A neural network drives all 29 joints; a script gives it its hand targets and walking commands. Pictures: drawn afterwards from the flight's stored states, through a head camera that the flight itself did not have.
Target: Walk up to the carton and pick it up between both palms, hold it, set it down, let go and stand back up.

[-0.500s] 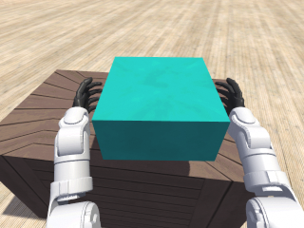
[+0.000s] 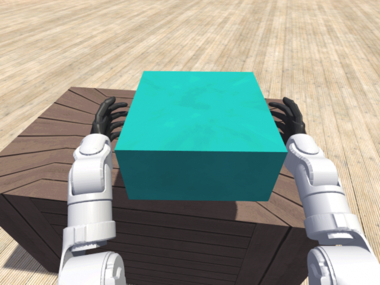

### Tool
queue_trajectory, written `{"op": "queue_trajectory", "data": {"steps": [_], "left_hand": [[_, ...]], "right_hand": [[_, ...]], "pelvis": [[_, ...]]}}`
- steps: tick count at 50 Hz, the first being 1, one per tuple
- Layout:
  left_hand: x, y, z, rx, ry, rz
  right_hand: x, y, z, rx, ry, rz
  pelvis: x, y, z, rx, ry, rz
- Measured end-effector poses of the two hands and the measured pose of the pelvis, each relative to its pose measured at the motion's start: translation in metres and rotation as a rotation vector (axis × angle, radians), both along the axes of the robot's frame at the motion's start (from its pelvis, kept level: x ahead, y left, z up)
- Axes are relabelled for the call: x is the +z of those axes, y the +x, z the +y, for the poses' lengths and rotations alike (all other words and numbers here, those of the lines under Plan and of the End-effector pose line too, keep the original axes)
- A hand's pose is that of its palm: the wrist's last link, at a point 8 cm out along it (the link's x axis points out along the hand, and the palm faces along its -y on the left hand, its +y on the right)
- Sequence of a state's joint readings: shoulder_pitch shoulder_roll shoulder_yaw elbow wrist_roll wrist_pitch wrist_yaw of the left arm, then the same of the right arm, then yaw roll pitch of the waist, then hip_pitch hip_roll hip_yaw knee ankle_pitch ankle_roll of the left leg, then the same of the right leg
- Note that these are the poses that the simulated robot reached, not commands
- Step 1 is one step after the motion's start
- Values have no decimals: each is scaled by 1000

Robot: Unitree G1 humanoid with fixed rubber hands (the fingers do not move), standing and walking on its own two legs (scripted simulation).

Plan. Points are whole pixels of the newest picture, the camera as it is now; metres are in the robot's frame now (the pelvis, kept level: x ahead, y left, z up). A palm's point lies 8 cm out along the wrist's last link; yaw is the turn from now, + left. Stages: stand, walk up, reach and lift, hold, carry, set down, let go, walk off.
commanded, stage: hold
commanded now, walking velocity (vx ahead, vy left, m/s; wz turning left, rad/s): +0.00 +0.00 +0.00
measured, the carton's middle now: (198, 128) +0.43 -0.01 +0.14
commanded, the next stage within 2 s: set down in 0.82 s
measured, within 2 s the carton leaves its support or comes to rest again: neither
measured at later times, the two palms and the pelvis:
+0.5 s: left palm (102, 136) +0.35 +0.19 +0.19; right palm (293, 135) +0.35 -0.20 +0.17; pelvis +0.00 +0.00 +0.00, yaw +0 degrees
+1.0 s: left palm (101, 131) +0.35 +0.19 +0.20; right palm (296, 133) +0.35 -0.20 +0.18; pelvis +0.00 +0.00 +0.00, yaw +1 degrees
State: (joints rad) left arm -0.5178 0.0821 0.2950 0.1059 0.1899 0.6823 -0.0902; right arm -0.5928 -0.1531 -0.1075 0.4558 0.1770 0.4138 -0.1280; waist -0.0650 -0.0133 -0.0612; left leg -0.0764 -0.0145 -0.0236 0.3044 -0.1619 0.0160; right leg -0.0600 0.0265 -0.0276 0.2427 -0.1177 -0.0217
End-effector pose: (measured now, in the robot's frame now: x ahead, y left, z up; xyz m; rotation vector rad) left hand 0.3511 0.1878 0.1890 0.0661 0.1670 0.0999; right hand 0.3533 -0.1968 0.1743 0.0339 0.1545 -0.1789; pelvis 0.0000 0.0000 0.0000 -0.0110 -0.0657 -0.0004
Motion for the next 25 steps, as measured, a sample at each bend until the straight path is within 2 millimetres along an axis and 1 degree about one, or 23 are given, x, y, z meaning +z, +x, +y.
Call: {"op": "queue_trajectory", "data": {"steps": [25], "left_hand": [[0, -1, 0, 0, 0, -2]], "right_hand": [[0, -1, 0, 0, 1, -2]], "pelvis": [[0, -1, 0, 0, 0, -1]]}}
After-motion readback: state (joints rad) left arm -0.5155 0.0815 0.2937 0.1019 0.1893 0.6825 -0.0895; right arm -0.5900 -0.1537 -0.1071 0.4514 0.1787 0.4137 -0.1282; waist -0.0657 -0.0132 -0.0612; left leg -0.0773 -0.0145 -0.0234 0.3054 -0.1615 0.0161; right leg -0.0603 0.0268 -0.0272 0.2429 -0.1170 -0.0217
